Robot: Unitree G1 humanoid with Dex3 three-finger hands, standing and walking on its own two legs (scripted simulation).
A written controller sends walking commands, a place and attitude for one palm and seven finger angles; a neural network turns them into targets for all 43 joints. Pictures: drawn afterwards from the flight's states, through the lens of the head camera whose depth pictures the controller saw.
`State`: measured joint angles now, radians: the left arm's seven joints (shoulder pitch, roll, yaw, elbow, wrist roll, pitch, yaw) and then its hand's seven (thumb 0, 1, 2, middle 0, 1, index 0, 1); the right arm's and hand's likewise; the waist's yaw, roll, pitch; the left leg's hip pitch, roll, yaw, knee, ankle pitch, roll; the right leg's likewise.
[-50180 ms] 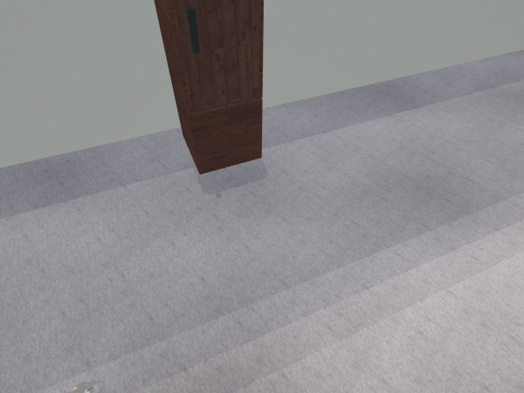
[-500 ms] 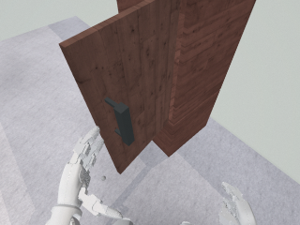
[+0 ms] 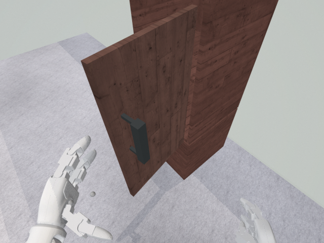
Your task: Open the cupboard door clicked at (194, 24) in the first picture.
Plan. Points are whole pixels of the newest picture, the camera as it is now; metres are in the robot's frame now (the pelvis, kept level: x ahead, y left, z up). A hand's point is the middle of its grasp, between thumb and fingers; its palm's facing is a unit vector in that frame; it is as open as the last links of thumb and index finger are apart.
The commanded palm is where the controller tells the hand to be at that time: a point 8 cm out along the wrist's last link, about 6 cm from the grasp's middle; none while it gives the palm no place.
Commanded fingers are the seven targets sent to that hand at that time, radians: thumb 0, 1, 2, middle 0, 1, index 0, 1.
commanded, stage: draw the hand back to the body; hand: left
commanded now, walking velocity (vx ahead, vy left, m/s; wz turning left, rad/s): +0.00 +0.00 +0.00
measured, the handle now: (135, 139) +0.36 +0.10 +0.07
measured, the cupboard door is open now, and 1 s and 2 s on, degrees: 100 100 100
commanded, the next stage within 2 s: step back with the hand held close in 1.22 s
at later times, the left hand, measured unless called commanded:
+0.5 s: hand (38, 180) +0.20 +0.23 +0.16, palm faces +0.30 -0.88 -0.36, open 13.2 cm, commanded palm +0.16 +0.28 +0.18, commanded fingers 0.00 0.34 0.66 -0.18 -0.30 -0.18 -0.30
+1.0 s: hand out of the picture +0.21 +0.28 +0.21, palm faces +0.47 -0.79 -0.39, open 7.8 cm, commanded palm +0.16 +0.31 +0.22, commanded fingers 0.00 0.90 0.90 -0.20 -0.30 -0.20 -0.30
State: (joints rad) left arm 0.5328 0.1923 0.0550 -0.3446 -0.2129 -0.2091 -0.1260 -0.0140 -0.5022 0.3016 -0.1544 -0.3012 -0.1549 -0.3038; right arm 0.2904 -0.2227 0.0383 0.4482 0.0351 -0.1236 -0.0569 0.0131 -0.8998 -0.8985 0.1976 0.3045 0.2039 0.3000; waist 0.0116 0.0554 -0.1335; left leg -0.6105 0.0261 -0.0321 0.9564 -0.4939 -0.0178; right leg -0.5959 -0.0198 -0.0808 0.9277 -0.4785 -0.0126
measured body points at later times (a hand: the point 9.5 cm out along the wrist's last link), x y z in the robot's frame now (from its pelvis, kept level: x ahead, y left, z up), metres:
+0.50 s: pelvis +0.01 +0.01 +0.04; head -0.01 +0.00 +0.49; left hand +0.18 +0.28 +0.18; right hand +0.19 -0.20 -0.04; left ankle -0.01 +0.13 -0.69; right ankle -0.01 -0.11 -0.69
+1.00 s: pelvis +0.02 +0.01 +0.06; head +0.00 -0.01 +0.51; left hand +0.18 +0.32 +0.24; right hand +0.20 -0.21 -0.03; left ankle -0.01 +0.13 -0.69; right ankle -0.01 -0.11 -0.69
